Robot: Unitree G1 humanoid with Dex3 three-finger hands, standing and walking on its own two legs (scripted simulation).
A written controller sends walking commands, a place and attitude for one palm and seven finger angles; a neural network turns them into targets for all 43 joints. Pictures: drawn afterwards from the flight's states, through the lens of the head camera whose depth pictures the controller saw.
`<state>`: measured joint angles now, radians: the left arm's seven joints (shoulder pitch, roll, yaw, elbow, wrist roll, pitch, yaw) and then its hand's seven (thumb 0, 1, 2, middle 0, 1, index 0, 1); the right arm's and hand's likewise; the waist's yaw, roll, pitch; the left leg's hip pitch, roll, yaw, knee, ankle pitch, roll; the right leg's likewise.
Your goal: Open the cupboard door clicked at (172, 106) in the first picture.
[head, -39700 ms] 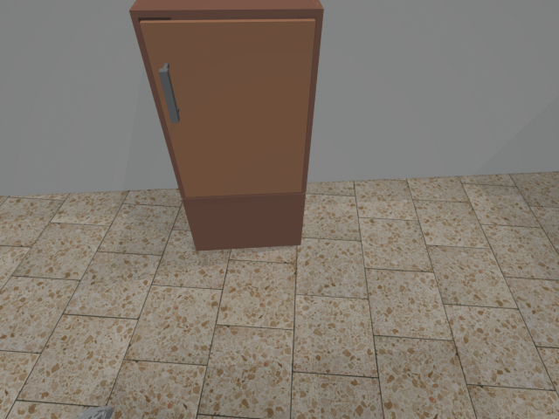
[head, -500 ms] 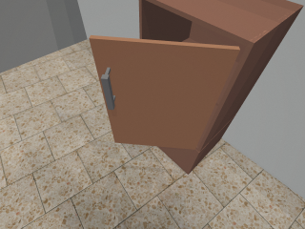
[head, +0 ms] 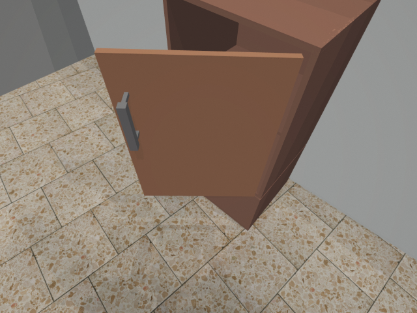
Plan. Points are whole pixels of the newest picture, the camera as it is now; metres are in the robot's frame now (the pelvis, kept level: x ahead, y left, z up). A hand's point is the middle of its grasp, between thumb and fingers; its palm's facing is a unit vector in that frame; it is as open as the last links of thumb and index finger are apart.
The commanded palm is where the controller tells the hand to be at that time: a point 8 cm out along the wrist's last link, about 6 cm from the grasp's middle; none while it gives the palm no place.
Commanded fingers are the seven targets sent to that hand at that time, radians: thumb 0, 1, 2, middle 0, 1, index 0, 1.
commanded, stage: look again from close up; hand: left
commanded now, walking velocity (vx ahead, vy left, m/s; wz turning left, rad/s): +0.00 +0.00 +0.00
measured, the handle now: (130, 122) +0.53 +0.22 +0.02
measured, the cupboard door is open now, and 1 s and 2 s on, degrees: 41 41 41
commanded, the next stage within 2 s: raise the hand with hooked fingers in 0.44 s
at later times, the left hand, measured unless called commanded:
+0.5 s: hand out of the picture +0.01 +0.13 -0.16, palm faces +0.06 -0.96 -0.26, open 7.3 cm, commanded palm none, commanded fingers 0.00 0.90 0.90 -0.20 -0.30 -0.20 -0.30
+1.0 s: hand out of the picture +0.12 +0.16 -0.06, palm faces +0.05 -1.00 +0.05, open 8.8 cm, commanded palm +0.12 +0.22 -0.04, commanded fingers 0.00 0.34 0.66 -0.24 -0.66 -0.24 -0.66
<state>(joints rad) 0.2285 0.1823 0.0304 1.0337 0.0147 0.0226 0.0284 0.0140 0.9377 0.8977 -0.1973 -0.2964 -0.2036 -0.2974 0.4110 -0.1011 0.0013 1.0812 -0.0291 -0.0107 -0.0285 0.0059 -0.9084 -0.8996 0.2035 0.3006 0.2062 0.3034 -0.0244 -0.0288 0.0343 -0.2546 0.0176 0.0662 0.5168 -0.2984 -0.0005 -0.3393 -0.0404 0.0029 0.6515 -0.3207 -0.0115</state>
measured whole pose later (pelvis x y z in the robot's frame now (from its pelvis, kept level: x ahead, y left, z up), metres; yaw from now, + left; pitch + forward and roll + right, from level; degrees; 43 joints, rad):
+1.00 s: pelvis -0.05 -0.01 -0.07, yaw +2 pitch +10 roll +0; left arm 0.45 0.15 0.09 0.15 -0.23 -0.49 -0.30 0.01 0.57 0.75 -0.23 -0.52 -0.23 -0.52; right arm 0.12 -0.27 -0.07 0.48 0.01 -0.27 -0.01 0.01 -0.91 -0.90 0.20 0.30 0.20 0.30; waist 0.04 -0.05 -0.12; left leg -0.76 0.01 -0.01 1.10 -0.51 -0.02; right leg -0.78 -0.05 -0.02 1.10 -0.49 0.01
